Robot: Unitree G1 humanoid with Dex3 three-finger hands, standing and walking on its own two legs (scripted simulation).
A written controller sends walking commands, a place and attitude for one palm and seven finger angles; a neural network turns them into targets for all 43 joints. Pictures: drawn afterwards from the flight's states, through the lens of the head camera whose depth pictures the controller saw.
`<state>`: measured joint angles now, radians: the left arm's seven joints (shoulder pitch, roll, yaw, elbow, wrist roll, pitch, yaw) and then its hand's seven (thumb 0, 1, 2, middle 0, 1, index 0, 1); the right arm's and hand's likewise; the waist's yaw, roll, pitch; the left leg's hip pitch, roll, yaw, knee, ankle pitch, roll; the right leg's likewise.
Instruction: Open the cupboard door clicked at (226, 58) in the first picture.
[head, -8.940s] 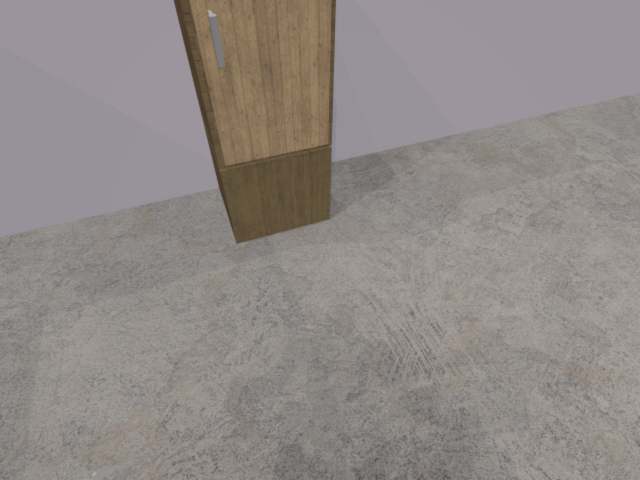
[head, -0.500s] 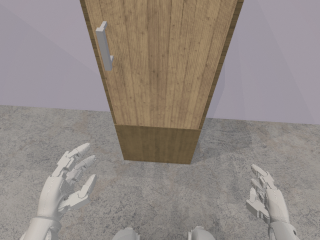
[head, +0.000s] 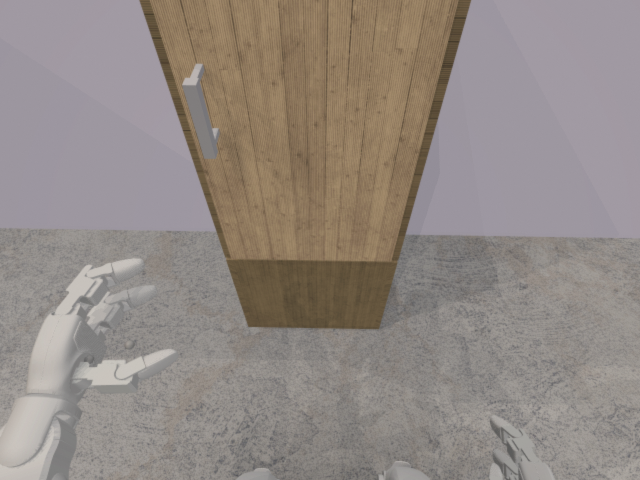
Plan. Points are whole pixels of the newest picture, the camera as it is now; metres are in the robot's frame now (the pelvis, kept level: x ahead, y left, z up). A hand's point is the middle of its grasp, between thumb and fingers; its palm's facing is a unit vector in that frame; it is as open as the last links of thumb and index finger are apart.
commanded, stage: raise the hand with hooked fingers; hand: left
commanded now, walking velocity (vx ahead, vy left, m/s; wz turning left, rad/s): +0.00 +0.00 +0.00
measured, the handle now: (204, 113) +0.59 +0.20 +0.13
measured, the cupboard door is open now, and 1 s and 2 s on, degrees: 0 0 0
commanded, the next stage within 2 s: move the hooked fingers beside the handle in 1.20 s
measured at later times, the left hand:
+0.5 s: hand (79, 283) +0.29 +0.27 +0.13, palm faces +0.06 -1.00 -0.05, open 13.8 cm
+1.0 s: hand (84, 251) +0.32 +0.26 +0.15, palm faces +0.05 -1.00 -0.04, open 14.0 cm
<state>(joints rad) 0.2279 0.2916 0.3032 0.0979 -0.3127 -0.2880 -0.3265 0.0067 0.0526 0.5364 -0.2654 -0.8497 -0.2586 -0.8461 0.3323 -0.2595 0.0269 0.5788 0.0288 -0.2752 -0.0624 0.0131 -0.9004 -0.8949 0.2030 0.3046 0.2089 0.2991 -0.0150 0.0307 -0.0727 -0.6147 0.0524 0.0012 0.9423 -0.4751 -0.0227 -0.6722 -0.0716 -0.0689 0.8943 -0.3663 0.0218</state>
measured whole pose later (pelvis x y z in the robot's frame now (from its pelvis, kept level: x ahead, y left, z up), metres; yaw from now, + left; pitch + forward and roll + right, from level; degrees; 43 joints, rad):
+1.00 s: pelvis +0.02 +0.00 +0.03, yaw -1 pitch +3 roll +0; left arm -0.11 0.40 0.46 0.36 -0.32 -0.12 -0.47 -0.01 -0.50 0.30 -0.30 -1.20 -0.30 -1.20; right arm 0.29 -0.29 0.05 0.58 0.04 -0.22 -0.10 0.01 -0.90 -0.90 0.20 0.30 0.21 0.30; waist 0.02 0.03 -0.03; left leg -0.34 0.06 0.02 0.67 -0.38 -0.03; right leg -0.41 -0.05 -0.06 0.65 -0.29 0.02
